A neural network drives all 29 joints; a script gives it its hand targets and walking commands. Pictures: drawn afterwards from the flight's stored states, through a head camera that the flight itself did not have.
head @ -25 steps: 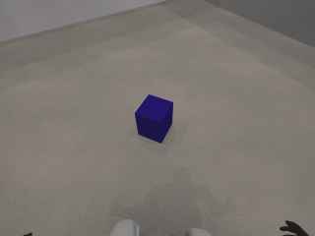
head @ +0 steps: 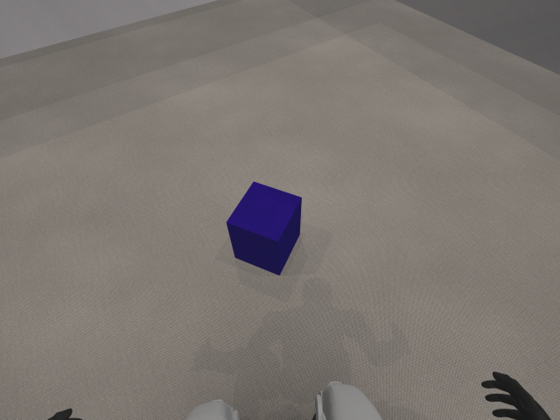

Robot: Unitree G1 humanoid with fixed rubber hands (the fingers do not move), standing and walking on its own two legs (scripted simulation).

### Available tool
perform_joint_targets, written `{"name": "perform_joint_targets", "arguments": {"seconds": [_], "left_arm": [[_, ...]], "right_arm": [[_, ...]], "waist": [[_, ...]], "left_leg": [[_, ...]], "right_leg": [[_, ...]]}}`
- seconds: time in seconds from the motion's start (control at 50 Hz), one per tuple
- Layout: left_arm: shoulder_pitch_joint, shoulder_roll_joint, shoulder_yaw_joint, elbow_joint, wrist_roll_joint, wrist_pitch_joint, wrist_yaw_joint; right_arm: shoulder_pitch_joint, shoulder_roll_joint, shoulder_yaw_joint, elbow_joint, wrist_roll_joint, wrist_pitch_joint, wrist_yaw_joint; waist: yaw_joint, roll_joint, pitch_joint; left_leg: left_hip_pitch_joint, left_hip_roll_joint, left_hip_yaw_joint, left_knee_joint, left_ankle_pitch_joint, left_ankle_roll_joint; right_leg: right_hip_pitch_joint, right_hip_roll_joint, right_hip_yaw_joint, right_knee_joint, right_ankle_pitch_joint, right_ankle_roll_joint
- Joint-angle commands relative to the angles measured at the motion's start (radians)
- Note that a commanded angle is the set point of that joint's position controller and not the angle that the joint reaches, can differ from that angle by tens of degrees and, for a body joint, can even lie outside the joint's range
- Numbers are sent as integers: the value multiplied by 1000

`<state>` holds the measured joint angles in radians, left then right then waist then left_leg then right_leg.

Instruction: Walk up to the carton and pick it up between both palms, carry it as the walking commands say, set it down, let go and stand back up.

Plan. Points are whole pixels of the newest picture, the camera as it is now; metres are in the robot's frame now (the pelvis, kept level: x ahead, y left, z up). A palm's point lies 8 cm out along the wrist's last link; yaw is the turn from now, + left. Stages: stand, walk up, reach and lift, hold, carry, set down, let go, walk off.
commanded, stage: walk up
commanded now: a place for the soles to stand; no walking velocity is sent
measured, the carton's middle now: (266, 229) +0.81 +0.03 -0.61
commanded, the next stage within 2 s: none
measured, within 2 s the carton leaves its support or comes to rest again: neither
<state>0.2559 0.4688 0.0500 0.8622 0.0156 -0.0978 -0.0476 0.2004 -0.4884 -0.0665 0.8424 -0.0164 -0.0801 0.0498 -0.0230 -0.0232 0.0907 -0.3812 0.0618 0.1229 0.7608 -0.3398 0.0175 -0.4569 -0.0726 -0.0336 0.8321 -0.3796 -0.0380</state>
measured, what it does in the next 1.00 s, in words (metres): walks ahead: left foot, then right foot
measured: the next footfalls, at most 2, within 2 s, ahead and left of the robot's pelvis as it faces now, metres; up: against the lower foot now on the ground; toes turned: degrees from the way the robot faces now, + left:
left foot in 0.36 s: +0.26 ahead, +0.13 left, +0.00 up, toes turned +8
right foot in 0.56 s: +0.31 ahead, -0.13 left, +0.00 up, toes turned +0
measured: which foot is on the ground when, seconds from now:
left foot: down 0.00-0.02, up 0.04-0.34, down 0.36-0.60, up 0.62-0.86, down 0.88-1.00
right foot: down 0.00-0.36, up 0.38-0.54, down 0.56-1.00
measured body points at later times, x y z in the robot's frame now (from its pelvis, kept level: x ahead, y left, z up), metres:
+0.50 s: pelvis +0.14 +0.00 +0.00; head +0.18 -0.01 +0.45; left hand +0.20 +0.34 -0.10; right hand +0.28 -0.33 -0.09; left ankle +0.22 +0.12 -0.70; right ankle +0.16 -0.11 -0.68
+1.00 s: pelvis +0.24 +0.00 -0.01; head +0.28 -0.01 +0.44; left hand +0.31 +0.35 -0.10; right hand +0.39 -0.33 -0.11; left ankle +0.33 +0.13 -0.70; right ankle +0.26 -0.13 -0.70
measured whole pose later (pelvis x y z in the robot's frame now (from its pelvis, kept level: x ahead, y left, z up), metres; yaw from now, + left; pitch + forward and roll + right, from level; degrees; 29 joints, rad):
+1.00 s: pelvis +0.24 +0.00 -0.01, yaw +2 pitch -3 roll +2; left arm 0.21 0.49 0.03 0.89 -0.01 -0.05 0.01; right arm 0.12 -0.46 -0.04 0.87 -0.01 -0.06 0.01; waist 0.02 0.00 0.14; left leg -0.48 0.02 0.07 0.82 -0.29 0.02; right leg -0.43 -0.06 0.01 0.99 -0.56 -0.03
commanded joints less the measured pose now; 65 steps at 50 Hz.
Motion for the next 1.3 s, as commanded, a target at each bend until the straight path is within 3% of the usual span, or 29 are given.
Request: {"name": "perform_joint_targets", "arguments": {"seconds": [0.0, 0.04, 0.1, 0.2, 0.28, 0.3, 0.32, 0.34, 0.36, 0.42, 0.5, 0.54, 0.56, 0.58, 0.6, 0.62, 0.68, 0.78, 0.82, 0.84, 0.86, 0.9, 0.98, 1.02, 1.04, 1.1, 1.14, 1.22, 1.28], "left_arm": [[236, 389, 131, 1, 21, -29, 35], [157, 311, 111, -42, -1, -33, 46], [98, 272, 98, -39, -18, -34, 50], [97, 276, 82, -43, -11, -28, 39], [12, 233, 54, -77, -17, -13, 32], [36, 189, 34, -86, -16, -15, 32], [46, 125, 25, -101, -28, -17, 28], [42, 149, 32, -98, -18, -13, 32], [55, 232, 43, -89, -18, -6, 38], [89, 249, 54, -58, -13, 2, 31], [130, 229, 72, -23, 1, -5, 10], [294, 241, 102, 52, 4, -15, 18], [314, 291, 123, 62, 21, -13, 35], [241, 376, 133, 9, 26, -20, 49], [162, 369, 123, -22, 14, -24, 54], [138, 330, 106, -37, 7, -28, 59], [75, 278, 97, -33, -8, -26, 63], [9, 279, 57, -41, -9, -3, 54], [-25, 234, 32, -42, -16, 7, 55], [-3, 170, 12, -54, -29, 7, 55], [-26, 154, 15, -66, -31, 15, 61], [27, 210, 23, -21, -42, 41, 73], [145, 203, 33, 78, -17, 25, 71], [23, 269, 47, 59, 16, 15, 83], [-72, 289, 43, 46, 7, 17, 77], [-158, 214, 12, 58, -8, 14, 76], [-156, 201, 8, 87, -17, 8, 77], [-140, 205, 4, 126, -22, 17, 78], [-204, 187, -1, 136, -27, 21, 76]], "right_arm": [[-195, -121, -21, -119, 15, 6, -13], [-137, -211, -39, -55, 17, -3, -22], [-44, -190, -35, -32, 12, -10, -24], [-87, -141, -16, -48, 14, 0, 3], [52, -174, -41, 18, 13, -9, 1], [123, -202, -60, 28, 6, -12, -7], [222, -284, -86, 22, -11, -18, -18], [209, -312, -90, -20, 4, -20, -27], [136, -290, -83, -43, 31, -14, -29], [-43, -265, -69, -66, 12, -9, -20], [-44, -279, -74, -68, 3, -7, -6], [-123, -198, -48, -88, -5, 9, -3], [-133, -115, -21, -93, -2, 19, -6], [-162, -88, -20, -113, 7, 23, -18], [-195, -194, -45, -89, 6, 25, -29], [-145, -209, -45, -72, 15, 16, -27], [-27, -176, -36, -36, 11, 0, -29], [-6, -151, -29, -13, 19, 9, -26], [64, -158, -37, 18, 10, 7, -38], [115, -238, -58, 27, -8, 3, -51], [96, -291, -58, 0, -3, 1, -57], [15, -254, -43, -8, 23, 7, -54], [-189, -220, -20, -23, 7, 41, -42], [-166, -121, 3, 2, 25, 56, -36], [-167, -149, -7, 13, 28, 51, -39], [-167, -165, -7, 72, 14, 31, -43], [-152, -163, -6, 94, 23, 31, -43], [-224, -141, 8, 117, 30, 42, -46], [-223, -124, 19, 157, 29, 44, -48]], "waist": [[175, -238, -17], [128, -23, 2], [65, -69, 2], [82, -165, -38], [-21, -53, -107], [-74, 28, -158], [-120, 271, -240], [-104, 231, -220], [-68, 47, -197], [12, 119, -49], [29, 226, -90], [138, 96, -144], [165, -138, -100], [161, -247, -15], [149, -79, 23], [112, 10, 18], [58, -111, -16], [34, -160, -61], [-17, -86, -148], [-52, 127, -236], [-43, 220, -204], [-8, 67, -212], [82, 184, -155], [34, -61, -94], [17, -80, -49], [-8, 17, -108], [-7, -27, -151], [21, 47, -188], [17, -8, -146]], "left_leg": [[-589, -75, -140, 386, -207, 20], [-558, 16, -199, 424, -96, 23], [-453, 52, -167, 315, -61, 2], [-208, 34, -47, 78, 46, 14], [223, -67, 14, -118, 76, 43], [388, -45, -71, -173, 15, 92], [546, 199, -454, -318, -160, 196], [554, 358, -762, -432, -180, 286], [465, 375, -731, -430, -220, 306], [116, 334, -535, -479, -333, 276], [-68, 285, -376, -409, -334, 243], [-323, 138, -193, -160, -398, 121], [-483, 17, -52, 127, -379, 52], [-584, -97, -83, 369, -229, 2], [-529, -19, -225, 418, -138, 15], [-515, 6, -214, 408, -111, 14], [-408, 38, -152, 288, -132, 10], [-49, -13, -23, 34, 10, 17], [178, -62, -45, -118, 134, 49], [297, 86, -305, -211, 155, 117], [307, 274, -633, -336, 104, 227], [234, 330, -595, -324, 67, 294], [-94, 157, -309, -232, -114, 155], [-168, 55, -226, -37, -133, 41], [-87, -13, -150, -7, -114, 27], [115, 37, -188, -97, 155, 40], [136, 73, -216, -108, 249, 74], [146, 78, -178, -135, 325, 60], [140, 77, -170, -169, 348, 48]], "right_leg": [[361, -340, 794, -661, -489, -203], [425, -308, 642, -474, -14, -240], [359, -281, 402, -429, 279, -224], [256, -197, 221, -434, 433, -186], [33, -115, 87, -212, 343, -136], [-66, -86, 48, -31, 411, -114], [-260, 15, -32, 281, 249, -44], [-354, 96, 54, 413, -140, -28], [-310, 20, 117, 406, -106, -26], [-182, -36, 94, 242, -184, 8], [44, -33, 27, -6, -80, -6], [383, 32, 39, -183, -19, -23], [424, -88, 259, -392, -281, -54], [311, -341, 762, -658, -561, -175], [281, -374, 768, -592, -369, -245], [325, -341, 655, -474, -46, -249], [312, -299, 410, -377, 288, -250], [107, -196, 181, -305, 425, -167], [32, -138, 103, -97, 476, -103], [-70, -60, 13, 124, 397, -32], [-186, 38, -3, 240, 76, 12], [-126, 12, 69, 245, -242, 11], [166, 18, -2, -103, -8, 2], [74, -118, 339, -386, -177, -71], [-34, -179, 431, -421, -213, -115], [-16, -83, 207, -272, 170, -43], [33, -52, 154, -248, 209, -18], [149, -57, 158, -271, 298, -23], [153, -69, 168, -291, 323, -30]]}}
